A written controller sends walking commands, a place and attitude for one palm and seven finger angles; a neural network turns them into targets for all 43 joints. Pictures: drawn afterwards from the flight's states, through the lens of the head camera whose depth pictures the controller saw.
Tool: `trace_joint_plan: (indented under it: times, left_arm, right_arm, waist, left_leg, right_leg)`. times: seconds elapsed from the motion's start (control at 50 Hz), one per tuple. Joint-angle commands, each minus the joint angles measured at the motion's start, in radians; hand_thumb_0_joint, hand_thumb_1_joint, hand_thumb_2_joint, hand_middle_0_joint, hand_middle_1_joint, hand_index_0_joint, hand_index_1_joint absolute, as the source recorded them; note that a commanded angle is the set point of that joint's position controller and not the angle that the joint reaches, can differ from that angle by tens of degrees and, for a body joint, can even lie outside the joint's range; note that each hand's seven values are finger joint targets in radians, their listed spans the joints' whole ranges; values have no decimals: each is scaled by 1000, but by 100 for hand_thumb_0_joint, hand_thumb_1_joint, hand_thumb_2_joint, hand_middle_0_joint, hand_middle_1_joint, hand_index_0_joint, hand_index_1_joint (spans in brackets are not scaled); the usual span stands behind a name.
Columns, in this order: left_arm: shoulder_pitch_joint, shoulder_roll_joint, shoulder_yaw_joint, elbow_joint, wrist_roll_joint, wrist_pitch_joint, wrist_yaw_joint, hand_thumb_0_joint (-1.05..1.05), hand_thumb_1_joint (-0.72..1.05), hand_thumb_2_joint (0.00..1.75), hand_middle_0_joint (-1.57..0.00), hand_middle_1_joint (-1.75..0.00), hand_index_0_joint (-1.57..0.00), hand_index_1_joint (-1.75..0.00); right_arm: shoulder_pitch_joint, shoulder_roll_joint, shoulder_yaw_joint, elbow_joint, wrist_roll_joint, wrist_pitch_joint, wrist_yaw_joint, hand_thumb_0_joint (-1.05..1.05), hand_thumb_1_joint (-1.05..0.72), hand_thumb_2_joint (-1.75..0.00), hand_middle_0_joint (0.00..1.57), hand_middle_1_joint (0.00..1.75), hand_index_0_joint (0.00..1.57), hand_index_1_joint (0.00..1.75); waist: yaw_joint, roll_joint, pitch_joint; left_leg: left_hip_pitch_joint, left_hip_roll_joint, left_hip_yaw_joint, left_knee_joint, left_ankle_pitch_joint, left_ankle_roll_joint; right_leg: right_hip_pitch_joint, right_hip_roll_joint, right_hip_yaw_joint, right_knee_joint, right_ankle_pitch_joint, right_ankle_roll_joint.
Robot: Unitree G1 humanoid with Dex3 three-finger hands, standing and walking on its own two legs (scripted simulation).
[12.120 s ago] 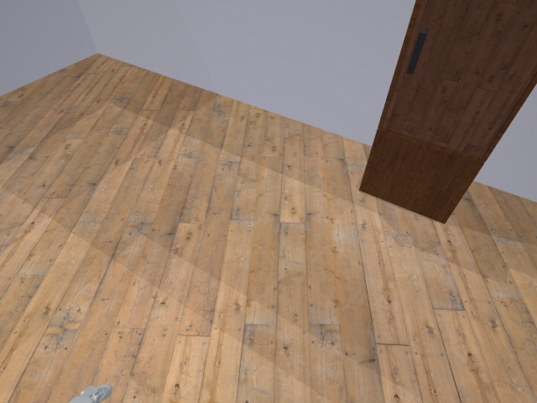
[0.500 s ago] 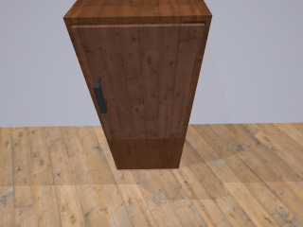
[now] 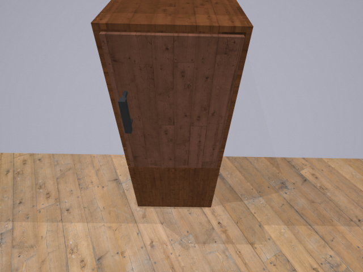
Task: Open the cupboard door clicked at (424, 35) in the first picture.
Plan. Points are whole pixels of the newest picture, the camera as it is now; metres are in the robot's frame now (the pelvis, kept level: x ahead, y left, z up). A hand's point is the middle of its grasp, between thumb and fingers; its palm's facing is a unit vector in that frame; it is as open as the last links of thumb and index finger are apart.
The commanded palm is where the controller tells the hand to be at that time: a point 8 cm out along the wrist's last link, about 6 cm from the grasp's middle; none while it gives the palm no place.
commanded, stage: look again from close up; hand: left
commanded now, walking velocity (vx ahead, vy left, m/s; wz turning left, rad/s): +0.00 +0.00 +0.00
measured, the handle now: (126, 112) +0.60 +0.22 +0.00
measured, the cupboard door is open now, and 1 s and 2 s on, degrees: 0 0 0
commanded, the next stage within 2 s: shuffle to correct the standing spot in 0.12 s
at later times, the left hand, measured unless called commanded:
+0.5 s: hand out of the picture -0.09 +0.17 -0.17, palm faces +0.11 -0.98 -0.16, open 7.4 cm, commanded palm none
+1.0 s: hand (117, 263) +0.19 +0.18 -0.15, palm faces -0.07 -0.98 -0.18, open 7.4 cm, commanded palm none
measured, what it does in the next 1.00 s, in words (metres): steps on the spot: left foot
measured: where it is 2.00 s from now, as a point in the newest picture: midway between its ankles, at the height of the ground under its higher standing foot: outside the picture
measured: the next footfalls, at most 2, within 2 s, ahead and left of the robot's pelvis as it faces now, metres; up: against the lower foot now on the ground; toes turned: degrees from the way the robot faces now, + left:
left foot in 0.58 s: +0.04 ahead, +0.10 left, +0.00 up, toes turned +4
right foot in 1.04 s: +0.17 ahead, -0.13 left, +0.00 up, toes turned -7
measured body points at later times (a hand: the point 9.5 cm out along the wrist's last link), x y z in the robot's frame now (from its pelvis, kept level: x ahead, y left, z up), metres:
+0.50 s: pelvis -0.01 +0.01 +0.01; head -0.02 +0.03 +0.46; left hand -0.10 +0.22 -0.15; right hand -0.03 -0.20 -0.15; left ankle +0.02 +0.08 -0.71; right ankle -0.01 -0.11 -0.73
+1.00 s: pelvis +0.07 +0.01 +0.01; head +0.10 +0.01 +0.46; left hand +0.19 +0.23 -0.14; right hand -0.04 -0.17 -0.14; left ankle +0.00 +0.10 -0.73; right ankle +0.14 -0.13 -0.72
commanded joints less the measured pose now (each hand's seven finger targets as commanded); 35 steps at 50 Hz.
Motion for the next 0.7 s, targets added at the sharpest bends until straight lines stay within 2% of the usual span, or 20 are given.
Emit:
trace_joint_plan:
  times: [0.0, 0.12, 0.2, 0.28, 0.32, 0.36, 0.38, 0.4, 0.42, 0.46, 0.48, 0.5, 0.52, 0.54, 0.56, 0.58, 0.6, 0.62, 0.66, 0.68]
  left_arm:
    - [78, 93, 15, -36, 1, -14, 3, 0, 90, 90, -20, -30, -20, -30]
    - [103, 83, 15, -19, 1, -15, 2, 0, 90, 90, -20, -30, -20, -30]
    - [135, 67, 16, 3, 4, -11, 1, 0, 90, 90, -20, -30, -20, -30]
    - [208, 57, 28, 34, 13, 2, -6, 0, 90, 90, -20, -30, -20, -30]
    - [245, 46, 34, 50, 14, 8, -10, 0, 90, 90, -20, -30, -20, -30]
    - [268, 42, 41, 65, 10, 6, -16, 0, 90, 90, -20, -30, -20, -30]
    - [260, 53, 51, 67, 8, 7, -16, 0, 90, 90, -20, -30, -20, -30]
    - [224, 70, 62, 62, 5, 7, -13, 0, 90, 90, -20, -30, -20, -30]
    - [141, 92, 74, 39, 2, 5, -6, 0, 90, 90, -20, -30, -20, -30]
    - [-26, 102, 83, -15, 3, -7, 5, 0, 90, 90, -20, -30, -20, -30]
    - [-69, 92, 77, -29, 8, -16, 6, 0, 90, 90, -20, -30, -20, -30]
    - [-19, 86, 70, -15, 8, -17, 0, 0, 90, 90, -20, -30, -20, -30]
    - [53, 70, 62, 4, 6, -9, -6, 0, 90, 90, -20, -30, -20, -30]
    - [98, 41, 56, 13, 2, -4, -13, 0, 90, 90, -20, -30, -20, -30]
    - [87, 0, 50, -4, 5, -3, -26, 0, 90, 90, -20, -30, -20, -30]
    - [15, 10, 54, -41, 10, -7, -33, 0, 90, 90, -20, -30, -20, -30]
    - [-3, 21, 59, -45, 16, -9, -40, 0, 90, 90, -20, -30, -20, -30]
    - [-9, 22, 61, -26, 18, -9, -42, 0, 90, 90, -20, -30, -20, -30]
    - [8, 16, 58, -13, 12, -14, -47, 0, 90, 90, -20, -30, -20, -30]
    - [-1, 7, 56, -11, 10, -15, -49, 0, 90, 90, -20, -30, -20, -30]
  right_arm:
    - [39, -90, -19, -41, 4, -6, 4, 0, -90, -90, 20, 30, 20, 30]
    - [43, -83, -17, -20, 5, -1, 6, 0, -90, -90, 20, 30, 20, 30]
    - [47, -82, -20, -6, 6, 1, 4, 0, -90, -90, 20, 30, 20, 30]
    - [56, -95, -28, 10, -2, 17, 4, 0, -90, -90, 20, 30, 20, 30]
    - [36, -88, -32, 10, -2, 23, 3, 0, -90, -90, 20, 30, 20, 30]
    - [36, -70, -34, 14, 1, 25, 1, 0, -90, -90, 20, 30, 20, 30]
    - [47, -51, -35, 14, 1, 30, 1, 0, -90, -90, 20, 30, 20, 30]
    - [71, -22, -38, 21, 0, 37, 0, 0, -90, -90, 20, 30, 20, 30]
    - [114, -8, -47, 28, -2, 40, 0, 0, -90, -90, 20, 30, 20, 30]
    - [192, -11, -58, 46, 6, 36, 4, 0, -90, -90, 20, 30, 20, 30]
    - [219, 9, -48, 48, 11, 16, 11, 0, -90, -90, 20, 30, 20, 30]
    - [214, 33, -33, 46, 13, -4, 13, 0, -90, -90, 20, 30, 20, 30]
    - [213, 32, -23, 54, 10, -19, 10, 0, -90, -90, 20, 30, 20, 30]
    - [240, -15, -28, 59, 5, -30, -1, 0, -90, -90, 20, 30, 20, 30]
    - [300, -96, -48, 60, -3, -36, -12, 0, -90, -90, 20, 30, 20, 30]
    - [297, -129, -52, 56, -6, -34, -24, 0, -90, -90, 20, 30, 20, 30]
    - [248, -109, -47, 42, -8, -37, -22, 0, -90, -90, 20, 30, 20, 30]
    - [203, -83, -38, 40, -7, -46, -19, 0, -90, -90, 20, 30, 20, 30]
    - [170, -59, -28, 30, 0, -65, -19, 0, -90, -90, 20, 30, 20, 30]
    - [182, -55, -25, 38, 1, -74, -21, 0, -90, -90, 20, 30, 20, 30]
  waist:
    - [-4, -40, 111]
    - [-8, -17, 104]
    - [1, 32, 108]
    - [17, 25, 95]
    - [35, 8, 136]
    - [34, -46, 128]
    - [23, -101, 124]
    - [2, -197, 125]
    - [-39, -241, 94]
    - [-107, -225, 69]
    - [-117, -175, 108]
    - [-83, -109, 143]
    - [-41, -18, 175]
    - [-39, 152, 183]
    - [-57, 349, 212]
    - [-56, 243, 257]
    - [-34, 137, 224]
    - [-16, 93, 200]
    - [5, -5, 161]
    - [2, -47, 140]
  left_leg:
    - [10, 123, -195, -169, -189, -23]
    - [22, 119, -191, -182, -211, -32]
    - [-11, 135, -219, -244, -293, -30]
    - [-56, 128, -221, -293, -492, -33]
    - [-101, 114, -205, -285, -503, -36]
    - [-86, 66, -144, -188, -428, -52]
    - [-68, 27, -99, -80, -378, -64]
    - [-16, -23, -34, 148, -253, -79]
    - [37, -22, -19, 351, -195, -81]
    - [93, 40, -96, 490, -233, -63]
    - [75, 65, -82, 331, -280, -53]
    - [72, 56, -42, 69, -265, -49]
    - [88, 28, -33, -97, -272, -51]
    - [120, 106, -202, -228, -403, -23]
    - [167, 306, -495, -373, -525, 43]
    - [118, 402, -594, -433, -544, 133]
    - [76, 378, -565, -437, -544, 134]
    - [34, 354, -527, -434, -493, 114]
    - [66, 322, -417, -422, -316, 105]
    - [106, 303, -368, -408, -208, 100]
  right_leg:
    - [-146, -93, 134, -157, -59, -30]
    - [-157, -95, 141, -185, -100, -28]
    - [-128, -74, 107, -156, -76, -20]
    - [-102, -43, 68, -142, -273, -21]
    - [-94, -41, 71, -149, -283, -28]
    - [-100, -75, 131, -201, -304, -53]
    - [-138, -110, 181, -251, -358, -72]
    - [-228, -185, 267, -351, -441, -108]
    - [-313, -279, 349, -438, -489, -146]
    - [-395, -312, 316, -427, -366, -140]
    - [-338, -266, 236, -358, -286, -118]
    - [-270, -215, 196, -250, -278, -101]
    - [-266, -152, 164, -115, -291, -91]
    - [-338, -77, 116, 54, -289, -64]
    - [-487, 1, -11, 296, -225, -17]
    - [-558, -48, 60, 439, -191, -16]
    - [-531, -79, 93, 514, -114, -23]
    - [-501, -95, 103, 551, -63, -17]
    - [-478, -114, 104, 551, 37, 4]
    - [-476, -115, 95, 531, 69, 12]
